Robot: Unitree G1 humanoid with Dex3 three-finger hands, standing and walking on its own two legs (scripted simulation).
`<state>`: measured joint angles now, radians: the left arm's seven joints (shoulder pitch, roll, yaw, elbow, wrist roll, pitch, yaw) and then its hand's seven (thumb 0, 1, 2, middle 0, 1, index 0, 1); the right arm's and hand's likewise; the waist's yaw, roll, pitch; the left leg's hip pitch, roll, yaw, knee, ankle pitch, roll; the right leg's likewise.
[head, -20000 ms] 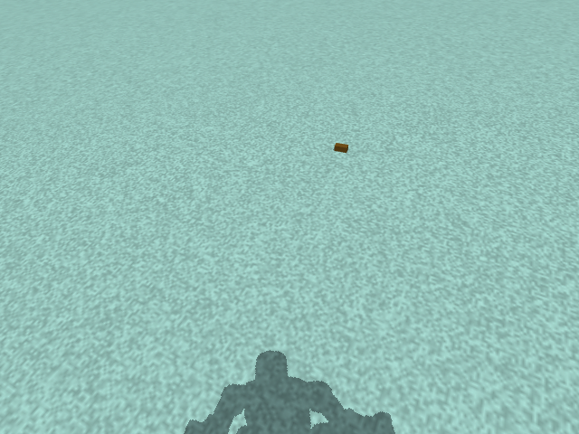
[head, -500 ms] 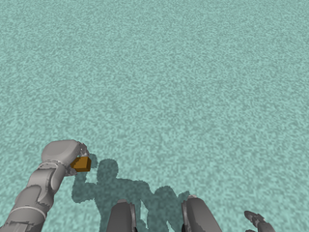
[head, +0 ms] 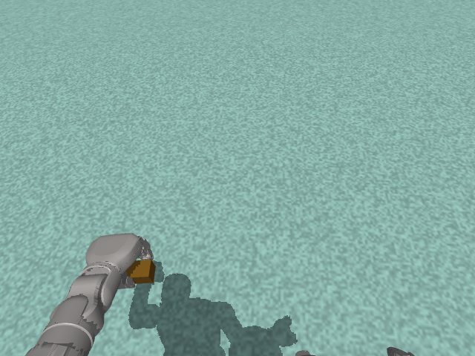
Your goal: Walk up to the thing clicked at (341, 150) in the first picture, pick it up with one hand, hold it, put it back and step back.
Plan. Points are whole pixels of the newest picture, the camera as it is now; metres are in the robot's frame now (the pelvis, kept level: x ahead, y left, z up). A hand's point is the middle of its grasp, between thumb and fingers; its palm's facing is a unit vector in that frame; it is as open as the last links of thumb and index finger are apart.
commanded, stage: lift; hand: left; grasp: from above
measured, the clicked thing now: (133, 272) +0.34 +0.22 -0.11
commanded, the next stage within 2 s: hold in 0.04 s
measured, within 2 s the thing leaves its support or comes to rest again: neither
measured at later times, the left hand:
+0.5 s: hand (119, 257) +0.34 +0.22 -0.02, palm faces -0.46 -0.01 -0.89, open 6.5 cm
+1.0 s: hand (118, 258) +0.32 +0.21 +0.01, palm faces -0.46 -0.01 -0.89, open 6.5 cm
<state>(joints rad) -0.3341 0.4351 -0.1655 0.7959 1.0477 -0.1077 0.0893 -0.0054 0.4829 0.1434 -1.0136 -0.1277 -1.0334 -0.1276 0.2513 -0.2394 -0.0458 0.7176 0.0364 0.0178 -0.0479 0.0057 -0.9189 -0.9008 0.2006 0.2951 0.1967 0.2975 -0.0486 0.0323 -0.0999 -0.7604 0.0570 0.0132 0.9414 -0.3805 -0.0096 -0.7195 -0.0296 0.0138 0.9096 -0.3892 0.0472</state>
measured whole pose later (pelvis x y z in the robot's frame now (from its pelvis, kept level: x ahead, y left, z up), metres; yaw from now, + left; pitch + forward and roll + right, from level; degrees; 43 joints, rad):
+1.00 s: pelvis +0.02 -0.01 +0.04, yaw -1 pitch +4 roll +0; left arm -0.25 0.44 -0.18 0.63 1.02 -0.12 -0.05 0.00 0.50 0.09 -1.03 -0.09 -1.07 -0.07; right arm 0.21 -0.25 -0.04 0.67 0.05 0.09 -0.07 0.01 -0.91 -0.90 0.20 0.29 0.20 0.30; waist 0.00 0.04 -0.05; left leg -0.42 0.05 0.05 0.63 -0.28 -0.02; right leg -0.41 -0.04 0.03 0.64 -0.30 0.04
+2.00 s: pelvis +0.02 -0.01 +0.05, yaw -1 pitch +1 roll +0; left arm -0.22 0.45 -0.19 0.60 1.00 -0.14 -0.07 0.00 0.48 0.13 -1.03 -0.11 -1.06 -0.09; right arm 0.17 -0.24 -0.02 0.66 0.07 0.13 -0.09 0.01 -0.91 -0.90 0.20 0.29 0.20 0.30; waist 0.01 0.04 -0.01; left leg -0.30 0.04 0.05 0.51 -0.22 -0.01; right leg -0.29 -0.04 0.03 0.52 -0.25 0.04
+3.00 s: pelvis -0.03 +0.00 -0.16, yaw -1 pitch +31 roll -4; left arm -0.68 0.47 -0.07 1.19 1.25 -0.16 0.36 0.00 0.50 0.06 -1.07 -0.05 -1.10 -0.04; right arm 0.23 -0.24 -0.08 0.75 -0.06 0.04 -0.02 0.00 -0.91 -0.90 0.20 0.29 0.20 0.30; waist -0.14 0.05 -0.20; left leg -1.62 0.05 -0.04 1.64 -0.57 0.00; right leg -1.56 -0.02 0.01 1.61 -0.60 0.06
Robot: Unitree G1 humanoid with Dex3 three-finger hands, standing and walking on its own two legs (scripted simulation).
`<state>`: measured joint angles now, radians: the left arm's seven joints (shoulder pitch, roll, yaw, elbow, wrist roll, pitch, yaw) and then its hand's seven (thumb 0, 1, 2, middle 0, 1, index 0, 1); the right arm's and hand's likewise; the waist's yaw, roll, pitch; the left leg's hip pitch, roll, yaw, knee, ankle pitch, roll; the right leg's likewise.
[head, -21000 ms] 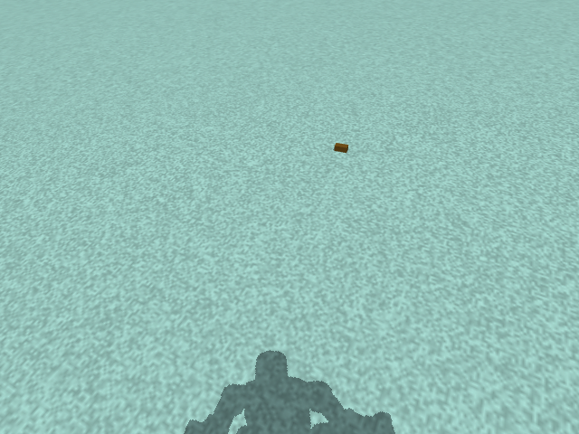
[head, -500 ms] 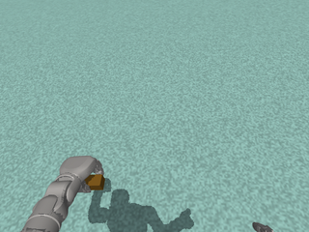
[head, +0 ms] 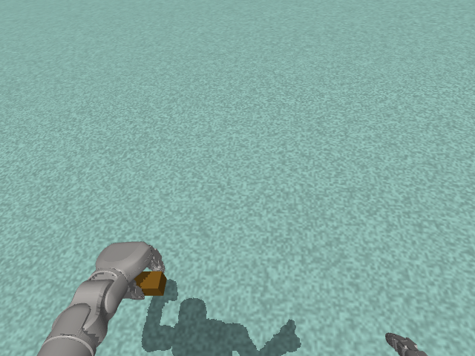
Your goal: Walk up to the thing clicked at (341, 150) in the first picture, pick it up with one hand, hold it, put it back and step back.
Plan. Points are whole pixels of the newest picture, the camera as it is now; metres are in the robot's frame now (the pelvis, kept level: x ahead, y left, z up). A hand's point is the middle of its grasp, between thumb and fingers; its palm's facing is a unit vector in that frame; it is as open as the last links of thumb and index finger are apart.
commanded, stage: hold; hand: left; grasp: from above
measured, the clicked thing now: (144, 283) +0.32 +0.22 -0.08
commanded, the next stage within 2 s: crouch in 1.04 s
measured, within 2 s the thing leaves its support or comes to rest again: neither
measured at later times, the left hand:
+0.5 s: hand (128, 285) +0.29 +0.22 -0.02, palm faces -0.45 -0.02 -0.89, open 6.5 cm
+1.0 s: hand (126, 285) +0.29 +0.23 -0.02, palm faces -0.46 -0.02 -0.89, open 6.5 cm
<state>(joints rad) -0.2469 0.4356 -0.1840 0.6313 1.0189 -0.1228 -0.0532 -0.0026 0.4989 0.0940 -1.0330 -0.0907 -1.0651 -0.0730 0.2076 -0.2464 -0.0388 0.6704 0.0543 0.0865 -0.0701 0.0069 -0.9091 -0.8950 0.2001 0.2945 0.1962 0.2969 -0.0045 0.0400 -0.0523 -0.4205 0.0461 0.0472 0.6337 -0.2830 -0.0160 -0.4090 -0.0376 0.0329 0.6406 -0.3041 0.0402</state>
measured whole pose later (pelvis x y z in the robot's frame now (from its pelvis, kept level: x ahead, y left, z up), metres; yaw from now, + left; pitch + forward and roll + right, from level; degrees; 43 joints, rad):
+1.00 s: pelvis +0.00 +0.00 +0.01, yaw +0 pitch +1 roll +0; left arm -0.22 0.45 -0.19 0.60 1.00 -0.14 -0.07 0.00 0.48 0.13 -1.03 -0.11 -1.06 -0.09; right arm 0.17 -0.24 -0.02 0.66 0.07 0.13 -0.09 0.01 -0.91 -0.90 0.20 0.29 0.20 0.30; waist 0.01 0.04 -0.01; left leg -0.30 0.04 0.05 0.51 -0.22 -0.01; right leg -0.29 -0.04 0.03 0.52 -0.25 0.04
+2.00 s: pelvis -0.06 +0.01 -0.20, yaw +0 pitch +31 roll -4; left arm -0.68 0.47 -0.07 1.19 1.25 -0.16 0.36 0.00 0.50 0.06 -1.07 -0.05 -1.10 -0.04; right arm 0.23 -0.24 -0.08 0.75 -0.06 0.04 -0.02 0.00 -0.91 -0.90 0.20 0.29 0.20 0.30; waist -0.14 0.05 -0.20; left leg -1.62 0.05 -0.04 1.64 -0.57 0.00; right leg -1.56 -0.02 0.01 1.61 -0.60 0.06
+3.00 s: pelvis -0.08 +0.00 -0.40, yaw -4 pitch +34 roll -7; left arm -0.93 0.67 0.04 1.41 1.33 -0.26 0.39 0.00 0.52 0.02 -1.07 -0.05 -1.10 -0.03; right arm 0.16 -0.25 0.00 0.78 -0.14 -0.04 0.12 0.00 -0.92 -0.90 0.20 0.29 0.20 0.30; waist -0.22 0.00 -0.08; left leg -2.26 0.03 -0.14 2.30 -0.64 -0.03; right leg -2.17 0.02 -0.01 2.24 -0.68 0.06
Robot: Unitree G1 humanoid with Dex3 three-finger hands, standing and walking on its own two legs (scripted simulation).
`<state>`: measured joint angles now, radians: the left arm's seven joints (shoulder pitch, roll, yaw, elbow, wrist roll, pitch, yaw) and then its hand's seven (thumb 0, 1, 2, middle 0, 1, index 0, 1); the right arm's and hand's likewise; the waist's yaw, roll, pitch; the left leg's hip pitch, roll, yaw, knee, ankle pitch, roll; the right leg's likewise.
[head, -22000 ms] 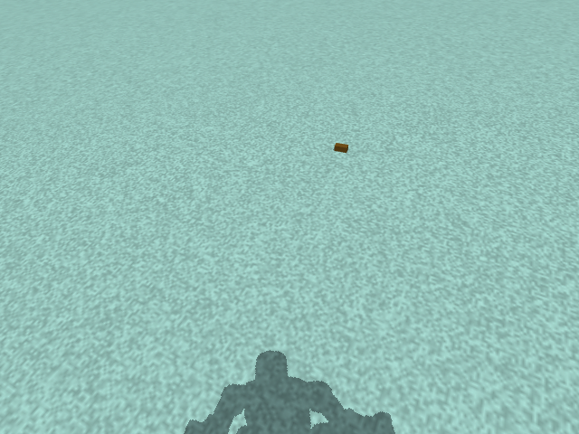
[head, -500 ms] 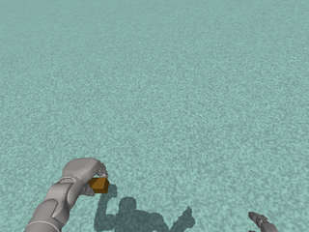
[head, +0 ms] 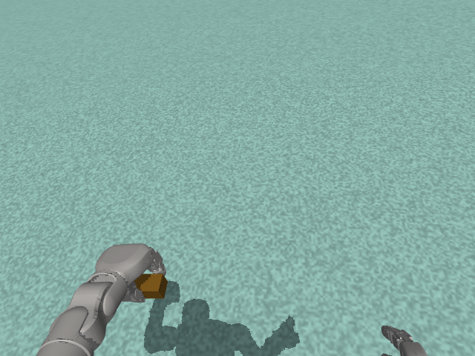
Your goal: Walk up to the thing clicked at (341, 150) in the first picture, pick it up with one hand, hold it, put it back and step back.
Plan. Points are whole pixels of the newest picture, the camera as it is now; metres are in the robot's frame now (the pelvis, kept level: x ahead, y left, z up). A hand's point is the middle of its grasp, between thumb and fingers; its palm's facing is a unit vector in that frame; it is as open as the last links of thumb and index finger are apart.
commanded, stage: hold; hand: left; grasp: from above
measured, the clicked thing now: (144, 286) +0.30 +0.22 -0.07
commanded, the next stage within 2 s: crouch in 0.04 s
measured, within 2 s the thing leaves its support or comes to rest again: neither
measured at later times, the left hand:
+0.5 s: hand (142, 295) +0.29 +0.23 -0.09, palm faces -0.47 +0.01 -0.88, open 6.5 cm
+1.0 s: hand (171, 308) +0.35 +0.24 -0.33, palm faces -0.41 +0.08 -0.91, open 6.4 cm
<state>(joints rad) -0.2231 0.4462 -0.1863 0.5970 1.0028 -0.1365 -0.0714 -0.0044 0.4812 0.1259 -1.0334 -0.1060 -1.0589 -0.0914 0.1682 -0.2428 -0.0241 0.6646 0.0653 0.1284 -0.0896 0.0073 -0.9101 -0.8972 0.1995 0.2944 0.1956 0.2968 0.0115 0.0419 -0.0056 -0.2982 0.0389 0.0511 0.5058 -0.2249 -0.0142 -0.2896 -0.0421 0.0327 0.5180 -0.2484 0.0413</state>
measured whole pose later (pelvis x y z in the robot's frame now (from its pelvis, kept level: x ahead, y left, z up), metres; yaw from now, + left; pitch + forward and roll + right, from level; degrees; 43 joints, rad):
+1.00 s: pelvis -0.06 +0.01 -0.21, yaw +0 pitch +31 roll -4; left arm -0.68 0.47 -0.07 1.19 1.25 -0.16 0.36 0.00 0.50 0.06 -1.07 -0.05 -1.10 -0.04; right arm 0.23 -0.24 -0.08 0.75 -0.06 0.04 -0.02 0.00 -0.91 -0.90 0.20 0.29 0.20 0.30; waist -0.14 0.05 -0.20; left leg -1.62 0.05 -0.04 1.64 -0.57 0.00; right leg -1.56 -0.02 0.01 1.61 -0.60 0.06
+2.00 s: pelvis -0.08 +0.00 -0.41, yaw -4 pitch +34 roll -7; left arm -0.93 0.67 0.04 1.41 1.33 -0.26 0.39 0.00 0.52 0.02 -1.07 -0.05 -1.10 -0.03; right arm 0.16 -0.25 0.00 0.78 -0.14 -0.04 0.12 0.00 -0.92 -0.90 0.20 0.29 0.20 0.30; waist -0.22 0.00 -0.08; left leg -2.26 0.03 -0.14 2.30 -0.64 -0.03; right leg -2.17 0.02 -0.01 2.24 -0.68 0.06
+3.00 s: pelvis -0.07 +0.00 -0.47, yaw -8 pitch +31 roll -9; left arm -0.94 0.80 0.13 1.54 1.37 -0.31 0.51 0.00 0.52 0.00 -1.09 -0.01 -1.12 0.00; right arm 0.10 -0.27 0.10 0.78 -0.23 -0.07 0.17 0.00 -0.91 -0.89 0.20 0.29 0.20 0.30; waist -0.28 -0.06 0.04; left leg -2.38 0.02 -0.24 2.51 -0.68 -0.06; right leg -2.28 0.05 -0.06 2.42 -0.70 0.07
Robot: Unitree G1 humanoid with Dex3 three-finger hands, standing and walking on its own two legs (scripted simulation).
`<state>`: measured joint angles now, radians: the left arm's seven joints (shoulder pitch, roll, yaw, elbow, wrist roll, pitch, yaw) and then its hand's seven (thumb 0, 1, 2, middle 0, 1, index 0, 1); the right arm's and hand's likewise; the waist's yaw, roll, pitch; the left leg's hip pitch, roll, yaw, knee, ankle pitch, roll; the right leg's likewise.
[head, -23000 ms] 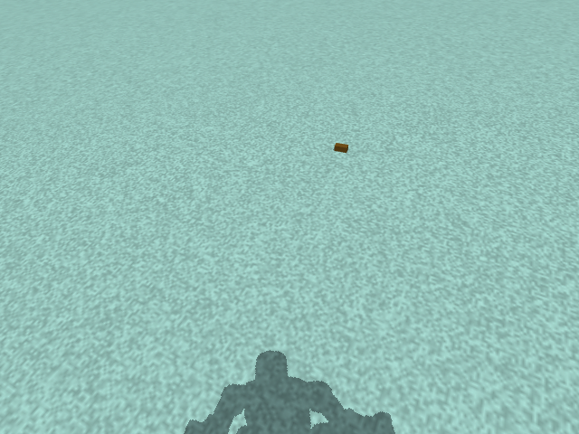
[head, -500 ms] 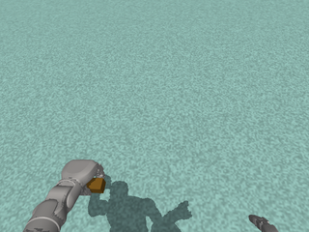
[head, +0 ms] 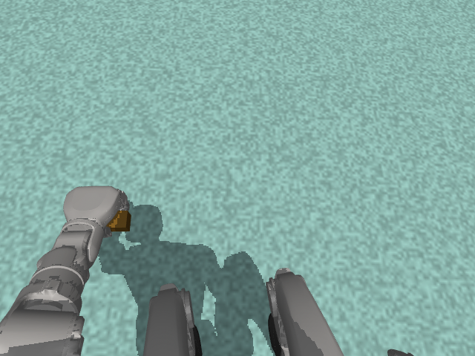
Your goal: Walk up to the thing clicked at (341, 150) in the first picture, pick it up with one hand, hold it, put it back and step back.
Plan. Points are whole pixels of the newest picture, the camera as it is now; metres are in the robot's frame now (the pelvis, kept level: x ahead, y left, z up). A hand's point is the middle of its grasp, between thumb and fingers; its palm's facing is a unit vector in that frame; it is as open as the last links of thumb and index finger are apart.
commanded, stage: crouch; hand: left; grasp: from above
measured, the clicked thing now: (109, 221) +0.43 +0.23 -0.16
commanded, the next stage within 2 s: lower in 1.14 s
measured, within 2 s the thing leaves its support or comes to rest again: neither
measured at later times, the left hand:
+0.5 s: hand (127, 231) +0.44 +0.23 -0.29, palm faces -0.43 +0.04 -0.90, open 6.4 cm
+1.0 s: hand (135, 234) +0.45 +0.23 -0.36, palm faces -0.45 +0.04 -0.89, open 6.4 cm
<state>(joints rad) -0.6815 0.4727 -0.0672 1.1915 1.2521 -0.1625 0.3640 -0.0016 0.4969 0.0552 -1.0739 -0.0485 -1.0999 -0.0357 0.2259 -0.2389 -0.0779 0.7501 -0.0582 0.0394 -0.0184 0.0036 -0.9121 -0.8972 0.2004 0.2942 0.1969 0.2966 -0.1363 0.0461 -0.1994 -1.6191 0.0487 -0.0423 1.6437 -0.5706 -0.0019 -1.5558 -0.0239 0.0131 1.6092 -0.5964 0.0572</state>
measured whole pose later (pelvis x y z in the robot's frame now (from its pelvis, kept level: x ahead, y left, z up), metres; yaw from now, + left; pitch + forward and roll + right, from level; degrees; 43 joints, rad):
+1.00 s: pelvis -0.02 -0.01 -0.20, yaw -4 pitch +34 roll -7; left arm -0.93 0.67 0.04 1.41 1.33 -0.26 0.39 0.00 0.52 0.02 -1.07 -0.05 -1.10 -0.03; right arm 0.16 -0.25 0.00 0.78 -0.14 -0.04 0.12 0.00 -0.92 -0.90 0.20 0.29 0.20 0.30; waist -0.22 0.00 -0.08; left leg -2.26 0.03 -0.14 2.30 -0.64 -0.03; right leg -2.17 0.02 -0.01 2.24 -0.68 0.06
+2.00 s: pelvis -0.01 -0.01 -0.26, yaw -8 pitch +31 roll -9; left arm -0.94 0.80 0.13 1.54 1.37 -0.31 0.51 0.00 0.52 0.00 -1.09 -0.01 -1.12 0.00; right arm 0.10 -0.27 0.10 0.78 -0.23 -0.07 0.17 0.00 -0.91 -0.89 0.20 0.29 0.20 0.30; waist -0.28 -0.06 0.04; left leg -2.38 0.02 -0.24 2.51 -0.68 -0.06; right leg -2.28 0.05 -0.06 2.42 -0.70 0.07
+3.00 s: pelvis -0.01 +0.00 -0.26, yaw -12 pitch +27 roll -13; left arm -0.96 0.89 0.09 1.70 1.36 -0.28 0.67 0.00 0.52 0.00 -1.10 0.00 -1.11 0.00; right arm 0.05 -0.30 0.23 0.76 -0.30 -0.20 0.26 0.00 -0.91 -0.90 0.20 0.30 0.20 0.30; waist -0.34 -0.11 0.11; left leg -2.36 0.03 -0.29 2.57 -0.72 -0.04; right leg -2.23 0.08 -0.10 2.42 -0.70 0.08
